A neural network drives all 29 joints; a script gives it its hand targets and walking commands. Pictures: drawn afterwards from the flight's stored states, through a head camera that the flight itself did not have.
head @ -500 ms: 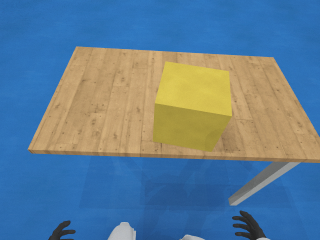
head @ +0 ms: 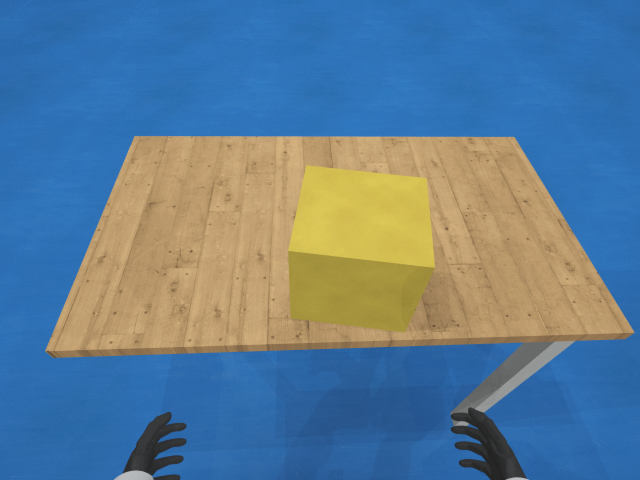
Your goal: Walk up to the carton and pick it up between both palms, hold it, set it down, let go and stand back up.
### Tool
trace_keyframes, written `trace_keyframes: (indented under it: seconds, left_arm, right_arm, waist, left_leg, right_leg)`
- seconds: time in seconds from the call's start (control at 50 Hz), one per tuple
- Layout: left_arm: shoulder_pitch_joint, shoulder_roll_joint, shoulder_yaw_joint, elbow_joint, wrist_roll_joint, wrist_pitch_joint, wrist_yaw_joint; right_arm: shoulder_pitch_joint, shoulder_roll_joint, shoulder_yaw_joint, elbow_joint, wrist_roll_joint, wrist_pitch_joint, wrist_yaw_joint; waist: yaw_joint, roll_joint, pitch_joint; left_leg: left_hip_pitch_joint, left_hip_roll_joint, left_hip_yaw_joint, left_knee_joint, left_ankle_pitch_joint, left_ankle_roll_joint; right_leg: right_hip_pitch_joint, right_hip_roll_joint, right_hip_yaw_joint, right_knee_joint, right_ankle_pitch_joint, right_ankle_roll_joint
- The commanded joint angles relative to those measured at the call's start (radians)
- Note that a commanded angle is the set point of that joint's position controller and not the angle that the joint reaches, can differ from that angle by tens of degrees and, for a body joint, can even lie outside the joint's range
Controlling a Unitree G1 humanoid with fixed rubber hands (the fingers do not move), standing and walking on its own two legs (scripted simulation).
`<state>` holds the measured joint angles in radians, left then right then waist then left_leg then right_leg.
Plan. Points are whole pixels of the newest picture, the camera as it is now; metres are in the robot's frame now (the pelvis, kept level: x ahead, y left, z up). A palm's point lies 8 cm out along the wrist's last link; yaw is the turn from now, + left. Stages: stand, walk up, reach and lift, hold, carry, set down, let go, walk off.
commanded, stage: reach and lift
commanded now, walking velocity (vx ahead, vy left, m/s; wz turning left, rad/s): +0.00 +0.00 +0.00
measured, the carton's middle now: (356, 250) +0.44 -0.03 +0.01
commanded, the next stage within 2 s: none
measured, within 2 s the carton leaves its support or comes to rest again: neither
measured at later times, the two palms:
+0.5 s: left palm (159, 452) +0.17 +0.21 -0.05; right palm (516, 468) +0.17 -0.21 -0.04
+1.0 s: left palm (170, 414) +0.20 +0.19 -0.01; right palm (517, 434) +0.19 -0.20 +0.00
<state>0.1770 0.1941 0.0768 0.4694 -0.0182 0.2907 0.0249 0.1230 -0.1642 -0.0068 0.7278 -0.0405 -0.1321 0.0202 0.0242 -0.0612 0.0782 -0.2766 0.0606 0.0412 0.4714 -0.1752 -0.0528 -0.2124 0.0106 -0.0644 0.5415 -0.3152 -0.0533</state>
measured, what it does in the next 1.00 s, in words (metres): stands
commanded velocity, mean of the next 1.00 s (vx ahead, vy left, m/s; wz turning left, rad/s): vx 0.00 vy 0.00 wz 0.00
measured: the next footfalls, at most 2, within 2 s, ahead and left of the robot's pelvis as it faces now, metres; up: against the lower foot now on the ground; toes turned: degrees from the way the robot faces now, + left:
none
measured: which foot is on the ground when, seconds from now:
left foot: down 0.00-1.00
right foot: down 0.00-1.00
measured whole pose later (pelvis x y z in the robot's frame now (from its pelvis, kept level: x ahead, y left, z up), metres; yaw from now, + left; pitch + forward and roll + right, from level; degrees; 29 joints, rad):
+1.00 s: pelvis +0.02 +0.01 +0.01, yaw -3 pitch -2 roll +1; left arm 0.35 0.13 -0.07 0.15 -0.10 0.02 0.11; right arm 0.35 -0.16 0.01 0.22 0.12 -0.14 -0.01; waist 0.04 -0.03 0.03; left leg -0.11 0.06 0.08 0.28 -0.12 -0.04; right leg -0.05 0.03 -0.02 0.31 -0.22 -0.04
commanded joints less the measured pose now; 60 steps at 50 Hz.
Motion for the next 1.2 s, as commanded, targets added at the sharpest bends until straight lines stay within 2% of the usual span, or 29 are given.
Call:
trace_keyframes:
  seconds: [0.0,0.02,0.1,0.12,0.14,0.2,0.24,0.28,0.3,0.34,0.38,0.42,0.46,0.52,0.54,0.6,0.7,0.74,0.76,0.84,0.92,0.94,0.98,1.04,1.06,1.1,1.12,1.16,1.18]
  left_arm:
    - [-0.001,0.082,0.007,-0.123,0.001,-0.075,-0.003]
    - [-0.023,0.08,-0.006,-0.154,-0.007,-0.09,-0.003]
    - [0.012,0.033,-0.037,-0.158,-0.006,-0.104,0.013]
    - [0.028,0.031,-0.05,-0.163,-0.008,-0.107,0.018]
    - [0.004,0.026,-0.06,-0.175,-0.014,-0.105,0.022]
    - [0.007,0.019,-0.083,-0.228,-0.02,-0.127,0.05]
    - [-0.006,-0.001,-0.114,-0.248,-0.013,-0.132,0.065]
    - [0.01,-0.013,-0.109,-0.268,-0.004,-0.141,0.077]
    - [-0.001,-0.016,-0.121,-0.303,-0.004,-0.149,0.086]
    - [0.075,-0.02,-0.115,-0.296,0.001,-0.157,0.1]
    - [0.062,-0.031,-0.137,-0.325,-0.006,-0.172,0.101]
    - [0.058,-0.031,-0.143,-0.31,-0.007,-0.17,0.101]
    - [0.063,-0.047,-0.147,-0.35,-0.017,-0.169,0.106]
    - [0.085,-0.036,-0.142,-0.395,-0.008,-0.199,0.12]
    - [0.087,-0.032,-0.137,-0.399,-0.007,-0.214,0.12]
    - [0.13,-0.043,-0.136,-0.403,-0.011,-0.234,0.117]
    - [0.128,-0.022,-0.124,-0.47,-0.028,-0.259,0.095]
    - [0.121,-0.004,-0.11,-0.452,-0.035,-0.27,0.089]
    - [0.126,-0.01,-0.122,-0.472,-0.035,-0.277,0.091]
    - [0.089,-0.02,-0.136,-0.522,-0.065,-0.299,0.09]
    - [0.081,-0.01,-0.13,-0.515,-0.08,-0.324,0.085]
    - [0.096,-0.021,-0.129,-0.485,-0.088,-0.326,0.078]
    - [0.063,0.003,-0.121,-0.533,-0.075,-0.337,0.082]
    - [0.088,-0.01,-0.125,-0.588,-0.067,-0.356,0.09]
    - [0.074,-0.021,-0.128,-0.561,-0.063,-0.355,0.088]
    - [0.081,-0.026,-0.121,-0.583,-0.059,-0.371,0.089]
    - [0.069,-0.026,-0.131,-0.562,-0.055,-0.375,0.087]
    - [0.038,-0.053,-0.139,-0.525,-0.075,-0.388,0.08]
    - [0.009,-0.043,-0.139,-0.538,-0.07,-0.399,0.082]
  right_arm:
    - [-0.053,-0.131,-0.045,-0.122,0.004,-0.09,-0.013]
    - [-0.07,-0.134,-0.053,-0.133,0.003,-0.096,-0.009]
    - [-0.04,-0.154,-0.068,-0.106,0.016,-0.088,0.014]
    - [-0.02,-0.16,-0.069,-0.126,0.021,-0.083,0.018]
    - [-0.033,-0.161,-0.074,-0.134,0.02,-0.073,0.025]
    - [-0.034,-0.157,-0.092,-0.215,0.021,-0.067,0.042]
    - [-0.014,-0.172,-0.102,-0.182,0.034,-0.05,0.057]
    - [0.001,-0.163,-0.107,-0.214,0.053,-0.049,0.07]
    - [0.0,-0.17,-0.111,-0.212,0.063,-0.047,0.074]
    - [0.055,-0.16,-0.095,-0.267,0.074,-0.052,0.075]
    - [0.06,-0.159,-0.086,-0.277,0.102,-0.05,0.075]
    - [0.054,-0.167,-0.093,-0.294,0.092,-0.032,0.07]
    - [0.063,-0.166,-0.1,-0.353,0.088,-0.036,0.067]
    - [0.086,-0.142,-0.081,-0.414,0.109,-0.057,0.057]
    - [0.084,-0.157,-0.092,-0.438,0.106,-0.066,0.051]
    - [0.14,-0.155,-0.066,-0.468,0.136,-0.07,0.033]
    - [0.161,-0.14,-0.04,-0.54,0.154,-0.071,0.002]
    - [0.157,-0.119,-0.036,-0.583,0.15,-0.071,-0.007]
    - [0.181,-0.116,-0.033,-0.576,0.156,-0.066,-0.008]
    - [0.171,-0.096,-0.028,-0.641,0.156,-0.06,-0.019]
    - [0.137,-0.079,-0.017,-0.679,0.17,-0.061,-0.029]
    - [0.145,-0.083,-0.022,-0.697,0.158,-0.064,-0.036]
    - [0.135,-0.081,-0.032,-0.7,0.157,-0.063,-0.045]
    - [0.134,-0.108,-0.019,-0.757,0.167,-0.09,-0.048]
    - [0.136,-0.085,-0.021,-0.711,0.173,-0.085,-0.05]
    - [0.129,-0.082,-0.015,-0.741,0.175,-0.103,-0.05]
    - [0.135,-0.079,-0.01,-0.696,0.183,-0.1,-0.053]
    - [0.093,-0.07,-0.013,-0.702,0.177,-0.1,-0.054]
    - [0.083,-0.076,-0.016,-0.695,0.177,-0.096,-0.055]
  waist:
    - [0.001,0.029,-0.219]
    - [-0.005,0.015,-0.197]
    - [-0.005,0.048,-0.153]
    - [-0.008,0.027,-0.142]
    - [-0.009,0.045,-0.148]
    - [0.0,0.024,-0.139]
    - [-0.004,0.056,-0.109]
    - [0.002,0.064,-0.108]
    - [-0.005,0.094,-0.129]
    - [0.018,0.061,-0.113]
    - [0.011,0.062,-0.092]
    - [0.01,0.032,-0.03]
    - [0.01,0.041,-0.044]
    - [0.029,0.057,-0.109]
    - [0.031,0.037,-0.111]
    - [0.028,0.05,-0.109]
    - [0.009,0.022,-0.113]
    - [0.023,-0.009,-0.081]
    - [0.014,0.017,-0.107]
    - [0.017,0.027,-0.116]
    - [0.009,0.02,-0.122]
    - [0.01,-0.003,-0.11]
    - [0.016,0.006,-0.103]
    - [0.018,0.009,-0.146]
    - [0.008,0.021,-0.132]
    - [0.019,0.026,-0.136]
    - [-0.006,0.034,-0.116]
    - [-0.008,0.012,-0.091]
    - [-0.005,0.029,-0.093]
  left_leg:
    - [0.31,-0.089,0.04,-0.047,0.229,0.026]
    - [0.314,-0.087,0.039,-0.063,0.21,0.02]
    - [0.373,-0.075,0.024,-0.098,0.251,0.001]
    - [0.379,-0.07,0.02,-0.108,0.226,0.002]
    - [0.388,-0.069,0.017,-0.126,0.191,-0.002]
    - [0.38,-0.058,0.013,-0.145,0.157,0.0]
    - [0.396,-0.049,0.003,-0.161,0.097,-0.002]
    - [0.392,-0.047,0.007,-0.162,0.129,-0.005]
    - [0.394,-0.045,0.004,-0.171,0.116,-0.01]
    - [0.389,-0.05,0.011,-0.168,0.158,-0.005]
    - [0.406,-0.054,0.004,-0.164,0.186,-0.009]
    - [0.383,-0.055,-0.002,-0.181,0.099,0.001]
    - [0.377,-0.053,0.01,-0.188,0.082,-0.001]
    - [0.398,-0.057,0.019,-0.16,0.203,-0.002]
    - [0.409,-0.055,0.012,-0.151,0.206,0.001]
    - [0.393,-0.064,0.023,-0.152,0.237,-0.002]
    - [0.37,-0.068,0.023,-0.166,0.247,0.017]
    - [0.357,-0.067,0.024,-0.171,0.176,0.027]
    - [0.369,-0.07,0.028,-0.172,0.182,0.026]
    - [0.379,-0.06,0.017,-0.177,0.172,0.021]
    - [0.357,-0.064,0.014,-0.175,0.163,0.026]
    - [0.36,-0.06,0.018,-0.186,0.138,0.029]
    - [0.347,-0.063,0.027,-0.198,0.144,0.026]
    - [0.4,-0.062,0.017,-0.168,0.235,0.016]
    - [0.409,-0.059,0.017,-0.173,0.225,0.015]
    - [0.429,-0.058,0.011,-0.165,0.224,0.014]
    - [0.422,-0.058,0.017,-0.174,0.212,0.013]
    - [0.397,-0.053,0.007,-0.18,0.16,0.019]
    - [0.381,-0.055,0.013,-0.177,0.157,0.02]
  right_leg:
    - [-0.033,-0.012,0.008,-0.194,0.368,0.076]
    - [-0.036,-0.001,0.001,-0.209,0.336,0.075]
    - [-0.062,0.015,-0.017,-0.254,0.254,0.05]
    - [-0.066,0.015,-0.01,-0.276,0.21,0.047]
    - [-0.084,0.011,-0.011,-0.291,0.159,0.038]
    - [-0.101,0.015,-0.004,-0.303,0.114,0.028]
    - [-0.104,0.023,-0.007,-0.306,0.066,0.02]
    - [-0.098,0.016,0.004,-0.316,0.084,0.014]
    - [-0.081,0.021,0.001,-0.305,0.082,0.012]
    - [-0.08,0.015,0.013,-0.311,0.113,0.016]
    - [-0.07,0.016,0.015,-0.316,0.154,0.017]
    - [-0.095,0.009,0.031,-0.341,0.077,0.018]
    - [-0.104,0.012,0.031,-0.339,0.057,0.011]
    - [-0.06,0.016,0.04,-0.317,0.188,0.022]
    - [-0.058,0.017,0.044,-0.309,0.219,0.024]
    - [-0.041,0.018,0.055,-0.316,0.264,0.029]
    - [-0.003,0.008,0.077,-0.302,0.374,0.051]
    - [-0.028,-0.002,0.09,-0.315,0.327,0.059]
    - [-0.017,0.005,0.08,-0.317,0.317,0.061]
    - [-0.058,-0.002,0.081,-0.325,0.261,0.052]
    - [-0.008,-0.005,0.09,-0.313,0.301,0.064]
    - [-0.003,-0.01,0.095,-0.317,0.29,0.069]
    - [0.003,0.004,0.083,-0.323,0.282,0.067]
    - [0.024,0.009,0.081,-0.301,0.394,0.071]
    - [0.007,0.007,0.082,-0.309,0.378,0.074]
    - [0.004,0.005,0.082,-0.303,0.384,0.068]
    - [-0.01,0.006,0.085,-0.309,0.379,0.066]
    - [-0.025,0.004,0.082,-0.32,0.307,0.073]
    - [-0.019,0.008,0.082,-0.323,0.293,0.07]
